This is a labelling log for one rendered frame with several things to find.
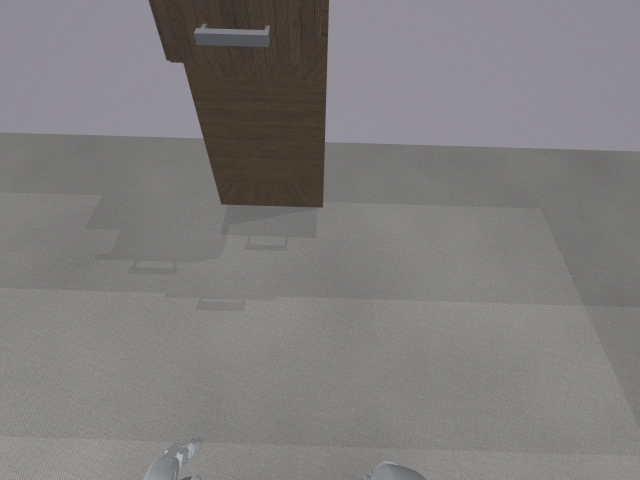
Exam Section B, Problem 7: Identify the drawer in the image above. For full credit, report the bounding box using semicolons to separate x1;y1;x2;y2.
149;0;321;67

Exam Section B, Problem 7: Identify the handle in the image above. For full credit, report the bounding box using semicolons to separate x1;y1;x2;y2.
194;24;270;47

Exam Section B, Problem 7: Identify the right robot shin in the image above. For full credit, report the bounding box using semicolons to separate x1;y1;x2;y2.
375;461;397;470

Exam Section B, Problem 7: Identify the cabinet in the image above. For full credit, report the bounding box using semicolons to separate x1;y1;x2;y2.
183;0;329;208

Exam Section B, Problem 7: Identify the left robot hand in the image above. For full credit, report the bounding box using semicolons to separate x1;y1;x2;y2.
143;438;202;480

